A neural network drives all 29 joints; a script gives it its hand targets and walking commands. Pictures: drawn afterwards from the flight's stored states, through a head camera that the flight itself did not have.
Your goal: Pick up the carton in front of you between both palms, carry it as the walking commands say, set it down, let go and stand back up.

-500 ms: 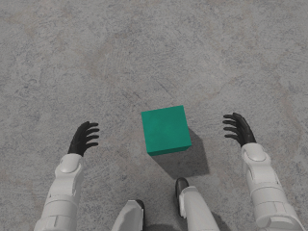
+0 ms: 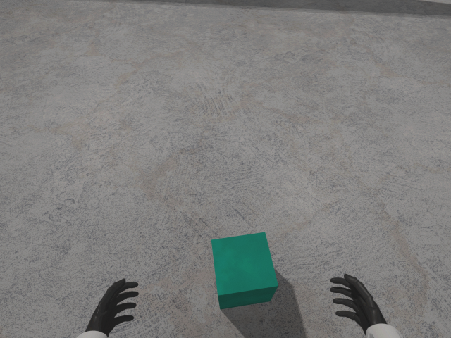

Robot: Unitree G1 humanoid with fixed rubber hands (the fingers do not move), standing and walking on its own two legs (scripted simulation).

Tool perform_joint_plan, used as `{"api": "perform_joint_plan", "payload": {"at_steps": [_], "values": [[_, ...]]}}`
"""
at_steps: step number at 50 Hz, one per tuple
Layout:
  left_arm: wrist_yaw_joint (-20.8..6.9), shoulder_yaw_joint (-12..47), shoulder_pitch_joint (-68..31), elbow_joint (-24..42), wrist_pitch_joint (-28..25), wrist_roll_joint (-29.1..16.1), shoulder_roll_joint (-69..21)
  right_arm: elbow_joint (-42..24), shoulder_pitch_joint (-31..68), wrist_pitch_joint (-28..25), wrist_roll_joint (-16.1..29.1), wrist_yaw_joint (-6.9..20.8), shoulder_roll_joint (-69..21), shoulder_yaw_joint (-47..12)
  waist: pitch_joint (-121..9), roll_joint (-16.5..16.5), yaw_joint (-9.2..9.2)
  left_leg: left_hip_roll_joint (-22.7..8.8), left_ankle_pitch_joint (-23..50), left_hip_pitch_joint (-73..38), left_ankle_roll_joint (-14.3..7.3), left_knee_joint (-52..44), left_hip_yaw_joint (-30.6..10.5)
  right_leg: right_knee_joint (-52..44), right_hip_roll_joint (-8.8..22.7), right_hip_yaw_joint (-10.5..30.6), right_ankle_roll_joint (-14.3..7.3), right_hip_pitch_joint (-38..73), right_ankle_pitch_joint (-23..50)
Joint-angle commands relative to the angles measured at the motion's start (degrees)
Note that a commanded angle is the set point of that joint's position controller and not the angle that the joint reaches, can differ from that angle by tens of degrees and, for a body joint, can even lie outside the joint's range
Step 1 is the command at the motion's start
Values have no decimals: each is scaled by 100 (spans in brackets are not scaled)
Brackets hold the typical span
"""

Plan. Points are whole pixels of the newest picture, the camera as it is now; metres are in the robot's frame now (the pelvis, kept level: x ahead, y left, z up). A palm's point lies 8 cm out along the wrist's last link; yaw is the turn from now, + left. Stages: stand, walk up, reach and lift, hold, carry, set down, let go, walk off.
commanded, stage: let go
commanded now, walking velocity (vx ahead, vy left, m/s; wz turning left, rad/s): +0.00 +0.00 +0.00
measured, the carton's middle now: (241, 271) +0.42 -0.04 -0.65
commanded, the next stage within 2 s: stand in 0.32 s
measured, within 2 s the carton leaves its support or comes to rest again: neither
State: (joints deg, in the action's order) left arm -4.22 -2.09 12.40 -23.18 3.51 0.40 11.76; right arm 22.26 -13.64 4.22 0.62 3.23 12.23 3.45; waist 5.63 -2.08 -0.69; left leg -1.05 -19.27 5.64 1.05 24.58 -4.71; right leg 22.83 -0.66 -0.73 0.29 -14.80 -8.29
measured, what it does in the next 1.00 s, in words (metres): stands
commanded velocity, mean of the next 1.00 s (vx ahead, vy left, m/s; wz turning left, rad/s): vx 0.00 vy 0.00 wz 0.00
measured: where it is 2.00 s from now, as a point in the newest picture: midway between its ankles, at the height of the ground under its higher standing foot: outside the picture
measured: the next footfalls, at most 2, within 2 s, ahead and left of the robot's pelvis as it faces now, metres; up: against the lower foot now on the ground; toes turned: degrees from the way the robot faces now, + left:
none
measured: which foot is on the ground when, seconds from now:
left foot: down 0.00-1.00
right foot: down 0.00-1.00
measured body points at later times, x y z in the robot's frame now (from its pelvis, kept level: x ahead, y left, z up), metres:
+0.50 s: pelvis +0.02 +0.00 -0.01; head +0.04 +0.00 +0.44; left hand +0.17 +0.28 -0.10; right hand +0.16 -0.28 -0.10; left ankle -0.07 +0.14 -0.74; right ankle +0.04 -0.12 -0.74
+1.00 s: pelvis +0.03 -0.01 -0.01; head +0.04 -0.02 +0.44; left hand +0.15 +0.29 -0.11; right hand +0.16 -0.30 -0.11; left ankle -0.07 +0.14 -0.74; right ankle +0.04 -0.12 -0.74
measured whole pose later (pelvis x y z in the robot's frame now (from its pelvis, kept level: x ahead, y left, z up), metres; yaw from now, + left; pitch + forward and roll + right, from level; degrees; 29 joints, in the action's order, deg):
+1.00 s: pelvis +0.03 -0.01 -0.01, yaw +3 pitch +0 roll +0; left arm 0.9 -3.3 7.1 -49.4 -0.1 2.2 18.9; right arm 40.9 -14.1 1.1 -2.0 -1.2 19.6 1.6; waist 0.9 -0.7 -0.6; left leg -0.5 -23.2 5.4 2.1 28.2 -7.5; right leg 32.3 0.4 -3.4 -0.9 -16.3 -16.4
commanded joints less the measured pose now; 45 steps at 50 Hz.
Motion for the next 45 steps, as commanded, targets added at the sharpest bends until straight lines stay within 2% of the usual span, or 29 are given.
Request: {"api": "perform_joint_plan", "payload": {"at_steps": [1,5,13,14,15,16,17,18,19,20,21,24,27,30,45], "values": [[-1,-176,-299,554,63,51,489,-580,178,71,-16,31,546,151,-255,13,36,155,47,2436,-125,-1098,423,225,-280,-26,125,3013,895],[6,-194,-298,572,206,89,474,-635,179,222,-26,46,564,142,-191,6,21,161,130,2359,-135,-1069,428,279,-302,-28,115,3188,1000],[20,-223,-179,647,333,125,491,-683,29,340,-15,25,534,136,-358,75,27,284,815,1968,-76,-871,447,292,-301,35,77,3123,1441],[163,-156,-163,729,539,176,683,-153,-360,118,132,-53,532,160,-647,45,246,366,946,1895,-7,-633,509,513,-266,30,-17,3050,1757],[223,-116,-86,714,565,116,628,-196,-326,28,152,-72,550,95,-631,115,157,390,1067,1858,18,-541,501,554,-248,44,-24,2902,1833],[249,-82,-96,714,562,79,582,-209,-236,-24,161,-78,549,70,-642,139,147,408,1114,1886,32,-492,497,572,-243,48,-41,2830,1841],[433,-442,-264,-346,256,138,1309,408,68,-109,-301,-286,1280,203,-880,358,-157,-22,1054,1411,179,-223,294,648,312,-48,34,1387,645],[469,-411,-234,-466,102,201,1313,391,31,-149,-328,-339,1341,255,-940,182,-26,-80,919,1143,127,-173,106,689,201,-11,54,1057,96],[448,-356,-320,-593,15,226,1221,434,93,-183,-361,-339,1351,227,-841,-106,0,-168,573,1233,58,-303,-92,767,144,-22,87,797,-301],[432,-338,-379,-698,-54,244,1153,472,190,-212,-364,-333,1319,206,-698,-190,-13,-212,273,1406,-7,-370,-208,759,119,-5,101,699,-451],[426,-333,-446,-823,-112,248,1119,538,220,-235,-353,-340,1267,192,-602,-148,-11,-217,232,1523,-40,-337,-228,762,134,32,88,676,-392],[403,-350,-482,-1167,-241,229,1240,733,102,-282,-312,-339,1290,198,-767,145,13,-139,1055,1345,-18,5,-98,796,318,178,-12,777,464],[434,-350,-510,-1392,-294,221,1307,930,-81,-297,-285,-371,1369,175,-990,155,95,-142,1954,998,-1,209,-17,893,415,206,-75,841,1208],[472,-362,-496,-1582,-312,224,1404,1055,-122,-293,-273,-408,1418,142,-1078,159,83,-182,2387,820,-2,258,-33,914,457,191,-107,918,1483],[541,-331,-629,-2201,-417,190,1579,1458,-100,-365,-268,-472,1564,54,-925,171,14,-252,2079,825,-79,78,-228,725,577,239,-205,1003,1154]]}}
